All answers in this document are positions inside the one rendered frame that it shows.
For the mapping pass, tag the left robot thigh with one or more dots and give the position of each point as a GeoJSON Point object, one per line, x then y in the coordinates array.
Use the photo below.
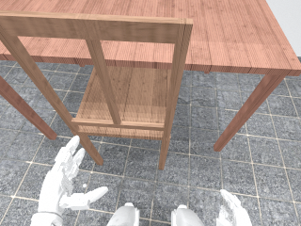
{"type": "Point", "coordinates": [126, 215]}

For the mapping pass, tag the robot right hand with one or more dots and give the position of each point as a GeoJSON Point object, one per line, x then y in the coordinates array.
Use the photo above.
{"type": "Point", "coordinates": [238, 216]}

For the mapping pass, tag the robot left hand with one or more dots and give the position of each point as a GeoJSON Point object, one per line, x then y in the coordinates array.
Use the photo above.
{"type": "Point", "coordinates": [59, 180]}

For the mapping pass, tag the chair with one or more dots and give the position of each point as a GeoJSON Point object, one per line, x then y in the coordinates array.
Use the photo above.
{"type": "Point", "coordinates": [126, 102]}

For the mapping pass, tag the robot left forearm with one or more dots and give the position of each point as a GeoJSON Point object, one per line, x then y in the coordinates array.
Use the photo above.
{"type": "Point", "coordinates": [46, 218]}

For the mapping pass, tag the robot thigh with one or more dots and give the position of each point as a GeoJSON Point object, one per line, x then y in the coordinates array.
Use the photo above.
{"type": "Point", "coordinates": [185, 217]}
{"type": "Point", "coordinates": [126, 215]}

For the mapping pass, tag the right robot thigh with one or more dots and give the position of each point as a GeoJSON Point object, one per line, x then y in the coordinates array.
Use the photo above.
{"type": "Point", "coordinates": [185, 217]}

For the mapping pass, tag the table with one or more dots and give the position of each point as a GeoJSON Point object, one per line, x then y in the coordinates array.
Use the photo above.
{"type": "Point", "coordinates": [228, 36]}

